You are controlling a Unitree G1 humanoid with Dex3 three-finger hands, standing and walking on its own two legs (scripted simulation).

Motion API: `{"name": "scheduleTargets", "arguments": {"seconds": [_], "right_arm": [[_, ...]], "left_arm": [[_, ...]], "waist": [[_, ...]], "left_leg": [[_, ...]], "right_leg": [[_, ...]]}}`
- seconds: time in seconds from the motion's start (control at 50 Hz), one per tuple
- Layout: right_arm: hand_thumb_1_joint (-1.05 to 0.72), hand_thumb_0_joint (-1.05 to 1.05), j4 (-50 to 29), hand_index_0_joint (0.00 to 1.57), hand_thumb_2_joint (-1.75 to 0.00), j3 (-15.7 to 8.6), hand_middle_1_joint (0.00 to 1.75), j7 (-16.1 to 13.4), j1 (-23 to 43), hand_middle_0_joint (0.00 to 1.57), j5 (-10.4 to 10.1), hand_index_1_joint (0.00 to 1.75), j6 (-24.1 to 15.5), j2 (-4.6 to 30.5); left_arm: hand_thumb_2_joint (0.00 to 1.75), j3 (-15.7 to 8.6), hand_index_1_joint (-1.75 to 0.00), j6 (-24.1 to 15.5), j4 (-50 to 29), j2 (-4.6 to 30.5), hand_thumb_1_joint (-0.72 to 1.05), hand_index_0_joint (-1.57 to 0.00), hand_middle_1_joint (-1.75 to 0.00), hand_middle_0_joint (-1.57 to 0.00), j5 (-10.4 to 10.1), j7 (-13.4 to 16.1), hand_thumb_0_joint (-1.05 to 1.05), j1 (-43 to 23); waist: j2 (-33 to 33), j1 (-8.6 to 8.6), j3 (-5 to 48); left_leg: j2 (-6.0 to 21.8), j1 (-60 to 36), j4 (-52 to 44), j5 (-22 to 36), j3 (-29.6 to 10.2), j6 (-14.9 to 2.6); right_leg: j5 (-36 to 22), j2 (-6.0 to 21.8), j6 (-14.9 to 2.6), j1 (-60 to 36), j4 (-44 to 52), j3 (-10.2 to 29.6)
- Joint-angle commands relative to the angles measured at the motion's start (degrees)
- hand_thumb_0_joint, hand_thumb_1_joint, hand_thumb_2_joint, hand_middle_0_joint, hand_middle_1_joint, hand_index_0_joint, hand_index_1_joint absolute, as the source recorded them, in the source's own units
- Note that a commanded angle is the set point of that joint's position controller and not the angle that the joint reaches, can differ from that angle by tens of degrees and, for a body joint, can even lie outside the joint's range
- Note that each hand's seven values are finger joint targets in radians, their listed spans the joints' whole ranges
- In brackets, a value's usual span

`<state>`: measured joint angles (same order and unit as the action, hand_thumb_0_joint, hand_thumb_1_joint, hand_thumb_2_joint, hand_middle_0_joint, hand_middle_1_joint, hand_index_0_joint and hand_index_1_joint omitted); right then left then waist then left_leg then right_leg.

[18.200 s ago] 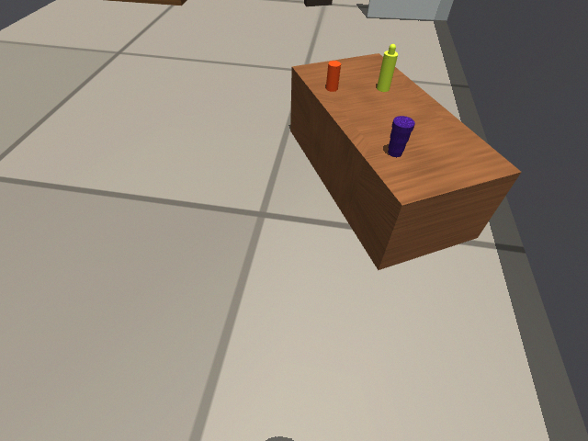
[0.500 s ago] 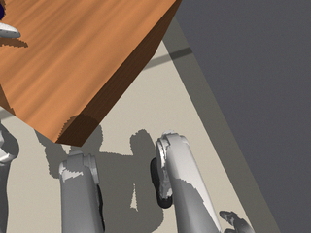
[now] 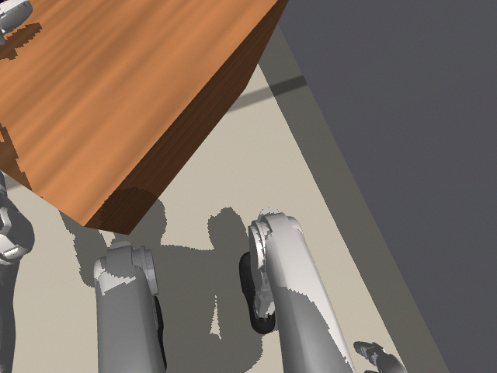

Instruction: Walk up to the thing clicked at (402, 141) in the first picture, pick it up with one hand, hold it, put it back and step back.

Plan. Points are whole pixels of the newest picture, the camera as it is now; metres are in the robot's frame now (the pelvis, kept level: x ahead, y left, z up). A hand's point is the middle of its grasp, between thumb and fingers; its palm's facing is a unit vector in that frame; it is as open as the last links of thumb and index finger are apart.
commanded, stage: settle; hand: left
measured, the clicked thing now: out of the picture +0.61 +0.24 +0.05
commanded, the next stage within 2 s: lift in 1.12 s
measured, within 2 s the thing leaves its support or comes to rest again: leaves its support in 0.34 s
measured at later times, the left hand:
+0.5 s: hand out of the picture +0.60 +0.22 +0.05, palm faces +0.26 -0.97 -0.04, open 8.6 cm
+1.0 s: hand out of the picture +0.59 +0.21 +0.12, palm faces +0.25 -0.97 -0.03, open 8.6 cm
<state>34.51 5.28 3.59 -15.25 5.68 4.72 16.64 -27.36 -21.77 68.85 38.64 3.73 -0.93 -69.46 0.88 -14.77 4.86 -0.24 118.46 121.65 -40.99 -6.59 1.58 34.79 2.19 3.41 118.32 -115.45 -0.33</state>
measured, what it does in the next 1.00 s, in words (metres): rises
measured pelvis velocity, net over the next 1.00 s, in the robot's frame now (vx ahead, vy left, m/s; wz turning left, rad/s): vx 0.01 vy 0.00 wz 0.01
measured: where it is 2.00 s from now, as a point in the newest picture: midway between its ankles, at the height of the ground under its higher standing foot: (207, 327)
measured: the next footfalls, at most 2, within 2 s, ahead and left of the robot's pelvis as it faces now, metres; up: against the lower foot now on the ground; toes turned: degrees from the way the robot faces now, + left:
none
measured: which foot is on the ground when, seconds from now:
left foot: down 0.00-1.00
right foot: down 0.00-1.00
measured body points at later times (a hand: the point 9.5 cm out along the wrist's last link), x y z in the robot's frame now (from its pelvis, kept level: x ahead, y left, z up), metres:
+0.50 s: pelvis +0.00 +0.00 +0.02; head +0.24 +0.04 +0.40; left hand +0.58 +0.27 +0.05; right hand +0.04 -0.27 -0.09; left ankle +0.06 +0.13 -0.39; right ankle +0.11 -0.15 -0.39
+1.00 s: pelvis +0.01 +0.00 +0.09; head +0.23 +0.04 +0.48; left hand +0.57 +0.27 +0.12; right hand +0.05 -0.27 -0.02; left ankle +0.06 +0.13 -0.39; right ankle +0.11 -0.15 -0.39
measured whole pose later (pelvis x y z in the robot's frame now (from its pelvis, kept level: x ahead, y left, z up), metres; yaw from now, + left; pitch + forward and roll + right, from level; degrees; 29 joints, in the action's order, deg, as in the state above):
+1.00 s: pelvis +0.01 +0.00 +0.09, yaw +1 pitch +36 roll -5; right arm 35.7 2.9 1.4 -15.6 3.5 2.9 15.5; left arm -25.3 -19.4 62.9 31.3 1.1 0.5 -62.0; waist 1.5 -12.5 7.7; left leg 1.3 102.3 105.2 -39.1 -5.6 1.6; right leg 33.1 1.8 2.6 102.5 -99.7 -1.0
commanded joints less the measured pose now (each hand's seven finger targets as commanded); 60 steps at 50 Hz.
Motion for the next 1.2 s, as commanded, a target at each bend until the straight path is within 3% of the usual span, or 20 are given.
{"name": "scheduleTargets", "arguments": {"seconds": [0.0,0.16,0.34,0.46,0.54,0.58,0.66,0.7,0.72,0.78,0.8,0.84,0.86,0.92,0.96,1.02,1.08,1.14,1.16,1.18], "right_arm": [[-0.88,0.00,0.3,0.20,-0.88,-4.5,0.30,-0.7,-14.2,0.20,0.1,0.30,0.2,12.7],[-0.87,0.00,0.1,0.20,-0.89,-4.8,0.30,-1.0,-13.9,0.20,-0.2,0.30,0.0,12.5],[-0.88,0.00,-0.2,0.20,-0.89,-5.2,0.30,-2.1,-14.0,0.20,-1.1,0.30,-0.1,11.9],[-0.88,0.00,-0.3,0.20,-0.89,-5.6,0.30,-2.6,-13.7,0.20,-1.4,0.30,0.0,11.5],[-0.88,0.00,-0.2,0.20,-0.89,-5.8,0.30,-2.9,-12.7,0.20,-1.9,0.30,-0.4,10.9],[-0.87,0.00,-0.3,0.20,-0.89,-6.0,0.30,-3.1,-12.5,0.20,-2.1,0.30,-0.5,11.3],[-0.87,0.00,-0.6,0.20,-0.89,-5.9,0.30,-3.0,-12.7,0.20,-2.3,0.30,-1.0,10.1],[-0.87,0.00,0.0,0.20,-0.89,-5.8,0.30,-3.0,-13.0,0.20,-2.4,0.30,-1.3,10.1],[-0.87,0.00,-0.8,0.20,-0.89,-6.3,0.30,-3.1,-12.8,0.20,-2.5,0.30,-1.3,10.9],[-0.87,0.00,-0.8,0.20,-0.89,-6.3,0.30,-3.0,-12.6,0.20,-2.4,0.30,-1.6,10.0],[-0.87,0.00,0.2,0.20,-0.89,-6.0,0.30,-3.0,-12.8,0.20,-2.4,0.30,-1.7,9.5],[-0.88,0.00,-0.9,0.20,-0.89,-6.6,0.30,-3.2,-12.4,0.20,-2.5,0.30,-1.8,10.7],[-0.87,0.00,-0.6,0.20,-0.89,-6.3,0.30,-3.0,-12.5,0.20,-2.2,0.30,-1.9,10.0],[-0.87,0.00,0.5,0.20,-0.89,-6.4,0.30,-3.0,-12.6,0.20,-2.2,0.30,-2.2,9.6],[-0.87,0.00,0.0,0.20,-0.89,-6.9,0.30,-3.2,-12.6,0.20,-2.2,0.30,-2.0,10.7],[-0.88,0.00,0.8,0.20,-0.89,-6.7,0.30,-3.1,-13.0,0.20,-2.1,0.30,-2.1,9.3],[-0.88,0.00,0.7,0.20,-0.89,-6.8,0.30,-3.4,-11.9,0.20,-2.4,0.30,-2.3,9.9],[-0.88,0.00,1.2,0.20,-0.89,-6.9,0.30,-3.3,-11.9,0.20,-2.1,0.30,-2.7,8.8],[-0.87,0.00,1.7,0.20,-0.89,-6.9,0.30,-3.5,-11.5,0.20,-2.4,0.30,-2.9,8.8],[-0.88,0.00,2.0,0.20,-0.89,-7.3,0.30,-3.6,-11.8,0.20,-2.4,0.30,-2.8,10.0]], "left_arm": [[0.85,1.0,-1.01,-4.1,-12.3,10.4,0.18,-1.08,-1.04,-1.05,0.0,-0.1,0.00,-24.3],[1.22,0.6,-1.31,-4.3,-14.4,10.5,0.45,-1.22,-1.31,-1.21,-0.9,-0.4,0.00,-24.9],[1.25,-0.8,-1.38,-2.6,-23.2,13.4,0.33,-1.28,-1.38,-1.27,-2.3,0.4,0.00,-28.7],[1.26,-0.2,-1.39,-1.2,-23.9,12.1,0.31,-1.29,-1.39,-1.28,-2.1,1.9,0.00,-27.1],[1.26,1.4,-1.39,-0.1,-19.5,8.2,0.29,-1.28,-1.39,-1.26,-2.3,1.6,0.00,-23.0],[1.26,-0.2,-1.39,-0.2,-21.3,10.7,0.31,-1.29,-1.39,-1.27,-2.5,1.4,0.00,-22.6],[1.30,2.1,-1.43,0.2,-17.1,5.9,0.34,-1.32,-1.43,-1.30,-3.1,0.8,0.00,-20.9],[1.31,1.0,-1.43,-0.3,-17.7,7.0,0.35,-1.33,-1.44,-1.31,-3.3,1.0,0.00,-19.5],[1.31,-0.7,-1.44,-0.6,-19.7,10.3,0.36,-1.35,-1.45,-1.33,-3.1,1.1,0.00,-19.2],[1.32,2.7,-1.45,-1.3,-20.1,4.9,0.38,-1.36,-1.45,-1.34,-3.4,1.0,0.00,-22.3],[1.33,2.6,-1.45,-1.4,-18.7,4.7,0.35,-1.36,-1.46,-1.34,-3.5,1.3,0.00,-21.4],[1.33,-1.8,-1.44,-1.9,-19.0,9.9,0.39,-1.35,-1.44,-1.33,-3.5,2.2,0.00,-16.9],[1.33,1.4,-1.44,-2.5,-21.5,7.3,0.42,-1.36,-1.44,-1.34,-3.2,1.8,0.00,-21.5],[1.34,2.7,-1.46,-2.7,-19.6,4.9,0.37,-1.38,-1.47,-1.36,-3.4,1.4,0.00,-20.2],[1.34,-0.8,-1.44,-2.7,-19.0,8.9,0.41,-1.36,-1.44,-1.34,-3.2,2.2,0.00,-16.0],[1.36,3.9,-1.47,-3.4,-22.8,3.5,0.41,-1.38,-1.47,-1.36,-3.9,1.7,0.00,-21.9],[1.34,0.4,-1.44,-2.9,-17.8,6.5,0.44,-1.36,-1.45,-1.34,-4.0,2.3,0.00,-13.4],[1.35,4.6,-1.45,-4.4,-23.5,2.6,0.41,-1.36,-1.45,-1.34,-4.2,1.8,0.00,-21.7],[1.35,3.6,-1.46,-4.0,-20.1,2.4,0.42,-1.37,-1.46,-1.35,-4.7,1.8,0.00,-18.4],[1.36,0.6,-1.46,-3.8,-17.0,6.3,0.44,-1.36,-1.46,-1.35,-4.2,2.3,0.00,-15.1]], "waist": [[16.4,-1.79,41.0],[15.2,-0.98,43.6],[17.5,0.29,49.1],[17.3,0.18,48.9],[14.2,-0.25,42.9],[14.8,0.88,43.5],[11.2,-0.36,41.3],[11.5,0.76,39.8],[12.9,1.88,43.3],[13.0,0.43,41.8],[12.4,0.46,39.4],[13.4,2.60,44.5],[13.5,1.26,43.1],[14.9,1.16,42.0],[14.3,2.88,45.0],[14.0,1.01,44.9],[11.9,2.69,43.8],[12.6,0.98,43.8],[11.2,1.43,41.2],[11.2,1.89,40.2]], "left_leg": [[0.7,-26.0,-15.1,14.7,3.6,-2.18],[0.5,-26.1,-15.3,13.8,3.8,-2.30],[0.6,-32.1,-17.2,17.5,4.0,-2.31],[0.8,-34.9,-20.4,17.6,3.6,-2.28],[0.9,-34.1,-23.4,14.2,3.1,-2.47],[0.9,-35.4,-24.3,14.6,3.1,-2.38],[1.1,-34.7,-25.2,15.7,3.3,-2.77],[1.0,-34.5,-26.3,16.2,3.4,-2.64],[1.1,-37.2,-26.8,17.5,3.4,-2.56],[1.2,-39.1,-28.3,17.2,3.1,-2.35],[1.2,-38.0,-28.7,16.1,3.0,-2.33],[1.3,-40.3,-28.8,19.2,3.4,-2.46],[1.4,-40.2,-29.0,19.2,3.3,-2.40],[1.5,-43.9,-30.3,20.1,2.9,-2.07],[1.4,-44.6,-31.2,21.4,3.0,-2.15],[1.4,-45.8,-31.8,20.3,3.3,-2.35],[1.4,-44.1,-32.5,20.4,3.5,-2.57],[1.6,-46.2,-33.0,20.1,3.5,-2.55],[1.6,-45.5,-33.0,19.5,3.4,-2.57],[1.5,-44.2,-33.3,19.1,3.7,-2.63]], "right_leg": [[-12.0,-1.1,-5.15,-24.8,10.0,-3.9],[-11.9,-1.0,-4.98,-26.6,10.2,-3.6],[-14.4,-1.0,-5.09,-30.3,12.3,-2.9],[-14.2,-1.1,-5.29,-32.4,15.3,-2.9],[-11.4,-1.2,-5.20,-31.3,18.7,-3.1],[-11.8,-1.1,-5.26,-32.3,19.4,-3.0],[-13.3,-1.6,-5.05,-35.1,21.6,-2.9],[-13.6,-1.4,-5.20,-35.7,22.2,-2.9],[-14.4,-1.5,-5.28,-37.1,22.4,-2.8],[-14.1,-1.5,-5.40,-36.9,23.8,-2.9],[-13.0,-1.5,-5.41,-36.3,24.0,-3.0],[-15.7,-1.4,-5.18,-39.7,24.3,-2.7],[-15.5,-1.5,-5.36,-38.6,24.4,-2.6],[-15.4,-1.5,-5.59,-37.4,25.2,-2.9],[-17.0,-1.4,-5.47,-40.9,26.1,-2.7],[-16.6,-1.6,-5.44,-41.8,27.9,-2.5],[-17.4,-1.5,-5.13,-44.8,28.7,-2.4],[-17.1,-1.8,-5.25,-44.2,29.7,-2.2],[-16.6,-1.8,-5.23,-43.4,30.0,-2.4],[-16.5,-1.7,-5.12,-44.3,30.4,-2.2]]}}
